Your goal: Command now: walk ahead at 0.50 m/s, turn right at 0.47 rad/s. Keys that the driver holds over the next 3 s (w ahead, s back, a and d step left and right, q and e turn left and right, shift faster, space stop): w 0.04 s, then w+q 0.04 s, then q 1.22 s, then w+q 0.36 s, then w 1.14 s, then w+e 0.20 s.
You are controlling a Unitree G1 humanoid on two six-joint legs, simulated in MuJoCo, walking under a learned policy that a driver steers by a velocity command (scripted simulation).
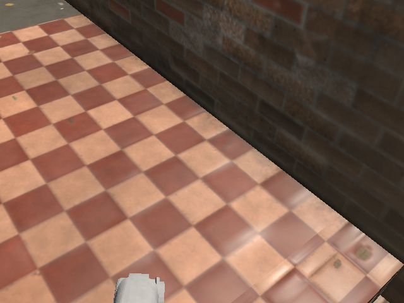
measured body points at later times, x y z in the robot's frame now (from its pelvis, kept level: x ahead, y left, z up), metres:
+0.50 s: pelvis +0.19 +0.06 +0.19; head +0.18 +0.07 +0.64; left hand +0.42 +0.28 +0.13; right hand +0.24 -0.17 +0.05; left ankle +0.17 +0.14 -0.53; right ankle +0.34 -0.08 -0.44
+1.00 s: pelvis +0.24 +0.07 +0.20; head +0.25 +0.07 +0.65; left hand +0.24 +0.37 +0.10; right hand +0.49 -0.08 +0.11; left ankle +0.21 +0.20 -0.49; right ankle +0.34 -0.04 -0.53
